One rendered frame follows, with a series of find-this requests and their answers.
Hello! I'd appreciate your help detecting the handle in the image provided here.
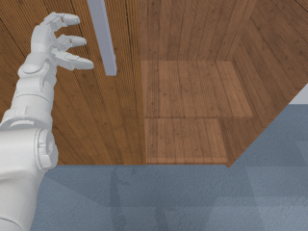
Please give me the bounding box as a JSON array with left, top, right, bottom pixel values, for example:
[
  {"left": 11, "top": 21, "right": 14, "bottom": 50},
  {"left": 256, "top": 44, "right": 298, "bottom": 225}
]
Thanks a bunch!
[{"left": 87, "top": 0, "right": 117, "bottom": 76}]

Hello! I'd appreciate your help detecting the wardrobe door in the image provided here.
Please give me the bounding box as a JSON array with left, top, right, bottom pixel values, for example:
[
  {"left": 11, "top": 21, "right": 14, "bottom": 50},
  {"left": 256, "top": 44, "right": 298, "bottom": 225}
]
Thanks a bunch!
[{"left": 0, "top": 0, "right": 146, "bottom": 166}]

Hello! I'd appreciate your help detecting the left robot upper arm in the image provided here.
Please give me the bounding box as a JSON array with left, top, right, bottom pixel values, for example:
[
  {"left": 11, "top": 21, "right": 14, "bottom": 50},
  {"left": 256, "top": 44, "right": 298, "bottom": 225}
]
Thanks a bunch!
[{"left": 0, "top": 127, "right": 59, "bottom": 231}]

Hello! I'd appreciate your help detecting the left robot hand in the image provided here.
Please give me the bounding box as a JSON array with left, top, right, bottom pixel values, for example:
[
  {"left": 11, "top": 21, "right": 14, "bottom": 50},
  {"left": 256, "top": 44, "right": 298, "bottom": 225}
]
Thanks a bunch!
[{"left": 31, "top": 12, "right": 94, "bottom": 71}]

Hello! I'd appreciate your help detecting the left robot forearm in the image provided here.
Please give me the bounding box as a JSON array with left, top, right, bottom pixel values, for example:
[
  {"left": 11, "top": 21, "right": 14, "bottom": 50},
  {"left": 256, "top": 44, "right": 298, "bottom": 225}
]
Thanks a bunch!
[{"left": 0, "top": 52, "right": 58, "bottom": 132}]

